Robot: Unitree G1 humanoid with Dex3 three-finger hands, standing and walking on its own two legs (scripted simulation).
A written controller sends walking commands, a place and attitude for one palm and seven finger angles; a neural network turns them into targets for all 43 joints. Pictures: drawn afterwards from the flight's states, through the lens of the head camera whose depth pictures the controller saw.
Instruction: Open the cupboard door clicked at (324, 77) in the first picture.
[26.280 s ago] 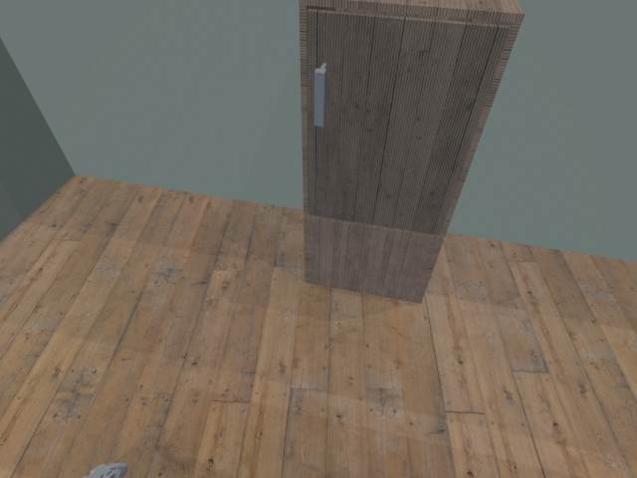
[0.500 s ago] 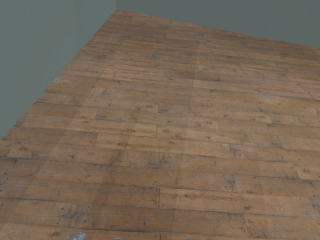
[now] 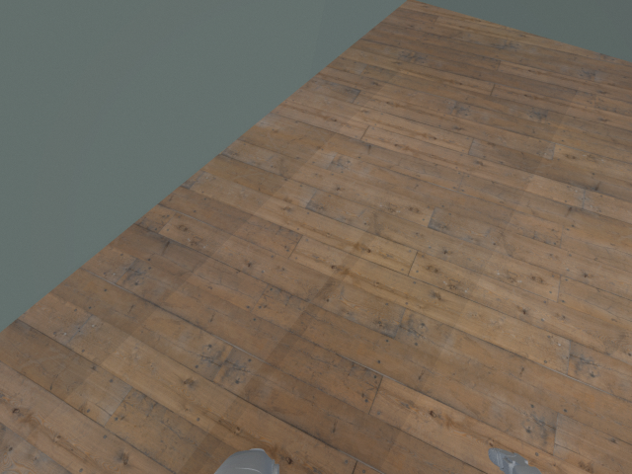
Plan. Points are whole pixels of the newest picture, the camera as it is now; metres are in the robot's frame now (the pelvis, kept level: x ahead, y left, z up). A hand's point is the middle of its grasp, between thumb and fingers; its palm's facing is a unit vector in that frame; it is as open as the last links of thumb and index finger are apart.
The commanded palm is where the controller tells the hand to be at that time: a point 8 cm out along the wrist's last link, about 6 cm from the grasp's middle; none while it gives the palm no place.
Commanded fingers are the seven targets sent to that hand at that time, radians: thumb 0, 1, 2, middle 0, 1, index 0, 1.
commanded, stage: turn to face it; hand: left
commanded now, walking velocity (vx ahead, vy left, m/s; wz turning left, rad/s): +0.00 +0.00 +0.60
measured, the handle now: out of the picture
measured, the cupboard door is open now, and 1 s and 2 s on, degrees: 46 46 46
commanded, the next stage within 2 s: none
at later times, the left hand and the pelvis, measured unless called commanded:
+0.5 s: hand out of the picture +0.07 +0.21 -0.16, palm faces +0.27 -0.91 -0.30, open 7.4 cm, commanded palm none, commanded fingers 0.00 0.90 0.90 -0.20 -0.30 -0.20 -0.30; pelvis +0.01 -0.03 -0.01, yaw +16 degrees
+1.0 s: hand out of the picture -0.05 +0.19 -0.17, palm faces +0.57 -0.78 -0.26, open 7.4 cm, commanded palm none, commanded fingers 0.00 0.90 0.90 -0.20 -0.30 -0.20 -0.30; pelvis +0.01 -0.04 -0.01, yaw +35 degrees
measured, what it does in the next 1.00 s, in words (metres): steps on the spot, turning left: left foot, then right foot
